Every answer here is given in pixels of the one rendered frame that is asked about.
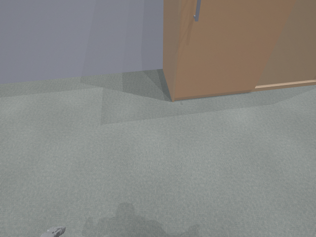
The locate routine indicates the wardrobe door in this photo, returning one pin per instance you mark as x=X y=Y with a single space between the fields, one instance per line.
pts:
x=294 y=55
x=227 y=49

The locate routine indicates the left robot hand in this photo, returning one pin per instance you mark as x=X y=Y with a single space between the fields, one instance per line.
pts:
x=54 y=232

